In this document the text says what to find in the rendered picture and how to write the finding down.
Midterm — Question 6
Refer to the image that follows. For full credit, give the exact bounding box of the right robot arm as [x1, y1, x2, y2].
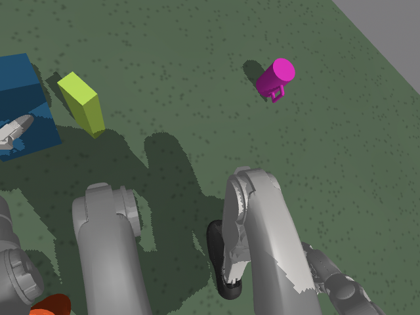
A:
[324, 273, 386, 315]

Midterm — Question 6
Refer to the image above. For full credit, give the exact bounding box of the left robot arm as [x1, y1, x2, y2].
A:
[0, 196, 44, 315]

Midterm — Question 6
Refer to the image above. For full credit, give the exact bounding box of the right robot hand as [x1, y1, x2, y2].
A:
[301, 241, 342, 294]

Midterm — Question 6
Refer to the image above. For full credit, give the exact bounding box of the right robot foot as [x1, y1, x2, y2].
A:
[206, 220, 242, 300]

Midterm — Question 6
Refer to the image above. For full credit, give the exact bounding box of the left robot hand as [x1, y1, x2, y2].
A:
[0, 115, 34, 150]

